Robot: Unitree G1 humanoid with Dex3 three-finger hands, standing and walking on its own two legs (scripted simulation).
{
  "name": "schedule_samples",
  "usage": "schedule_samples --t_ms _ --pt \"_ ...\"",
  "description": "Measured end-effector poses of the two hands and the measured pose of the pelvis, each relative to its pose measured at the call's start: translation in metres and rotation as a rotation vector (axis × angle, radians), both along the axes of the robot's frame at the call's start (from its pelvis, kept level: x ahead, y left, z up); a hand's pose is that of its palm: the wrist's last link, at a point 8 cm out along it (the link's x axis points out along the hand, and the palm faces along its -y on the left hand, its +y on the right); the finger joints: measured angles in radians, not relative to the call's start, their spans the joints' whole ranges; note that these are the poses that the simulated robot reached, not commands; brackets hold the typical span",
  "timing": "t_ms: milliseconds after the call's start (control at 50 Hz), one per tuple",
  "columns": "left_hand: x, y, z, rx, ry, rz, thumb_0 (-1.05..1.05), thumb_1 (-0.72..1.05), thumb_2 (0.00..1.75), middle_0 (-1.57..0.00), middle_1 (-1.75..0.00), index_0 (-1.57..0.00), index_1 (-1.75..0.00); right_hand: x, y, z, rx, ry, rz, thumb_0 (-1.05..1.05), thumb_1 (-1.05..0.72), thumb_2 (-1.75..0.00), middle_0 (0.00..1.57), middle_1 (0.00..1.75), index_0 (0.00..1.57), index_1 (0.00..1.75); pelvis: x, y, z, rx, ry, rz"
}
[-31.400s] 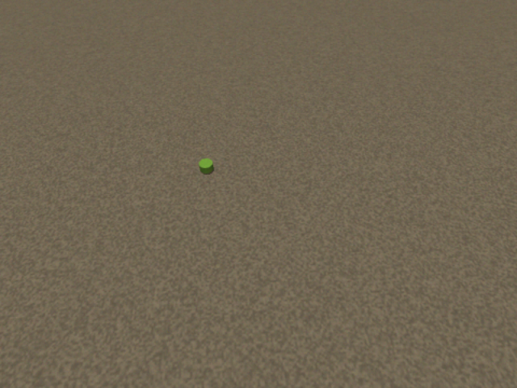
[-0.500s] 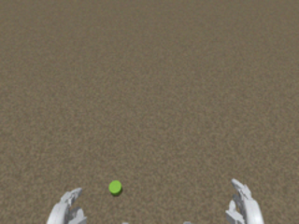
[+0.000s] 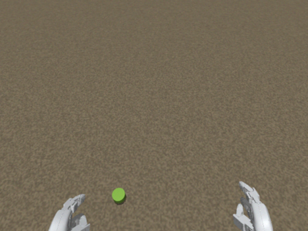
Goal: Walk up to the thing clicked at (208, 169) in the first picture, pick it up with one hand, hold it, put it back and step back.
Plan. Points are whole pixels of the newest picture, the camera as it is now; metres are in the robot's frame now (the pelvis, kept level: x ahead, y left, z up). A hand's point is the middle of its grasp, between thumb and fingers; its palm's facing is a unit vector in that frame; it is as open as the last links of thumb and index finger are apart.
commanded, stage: home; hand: left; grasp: from above
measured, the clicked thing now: (118, 195) +0.44 +0.22 -0.69
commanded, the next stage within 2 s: stand in 0.86 s
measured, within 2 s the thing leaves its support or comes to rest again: neither
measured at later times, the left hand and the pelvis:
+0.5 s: hand (87, 228) +0.16 +0.18 -0.05, palm faces +0.04 -0.98 -0.19, open 7.4 cm; pelvis +0.00 +0.00 +0.00, yaw +0 degrees
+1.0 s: hand (86, 226) +0.17 +0.19 -0.06, palm faces +0.02 -0.97 -0.25, open 7.4 cm; pelvis +0.00 +0.00 +0.00, yaw +0 degrees
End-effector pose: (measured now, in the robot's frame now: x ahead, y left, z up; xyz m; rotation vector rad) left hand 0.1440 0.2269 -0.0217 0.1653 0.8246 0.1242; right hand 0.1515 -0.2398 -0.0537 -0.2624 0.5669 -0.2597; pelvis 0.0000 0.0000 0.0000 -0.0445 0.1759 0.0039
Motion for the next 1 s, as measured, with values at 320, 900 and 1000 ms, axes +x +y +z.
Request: schedule_samples --t_ms 320,900,1000 --pt "0.0018 0.0009 0.0002 0.0 -0.001 -0.001 0.01 0.9 0.9 -0.2 -0.3 -0.2 -0.3 -0.0018 0.0014 -0.0022 0.006 0.013 -0.003 0.02 -0.9 -0.9 0.2 0.3 0.21 0.3 0.0009 0.0007 -0.0003 -0.001 0.003 0.0" --pt "0.0024 0.0037 -0.0008 0.0 0.003 -0.004 0.01 0.9 0.9 -0.2 -0.3 -0.2 -0.3 -0.0007 0.0026 -0.0015 0.004 0.011 -0.01 0.02 -0.9 -0.9 0.2 0.3 0.21 0.3 0.0025 0.0032 -0.0012 -0.004 0.01 -0.002" --pt "0.0079 0.0074 -0.0079 0.053 -0.032 -0.037 0.01 0.9 0.9 -0.2 -0.3 -0.21 -0.3 -0.0021 0.0014 -0.0095 -0.029 0.101 0.055 0.01 -0.9 -0.9 0.2 0.3 0.2 0.3 -0.0008 0.0028 0.002 0.009 -0.038 -0.004"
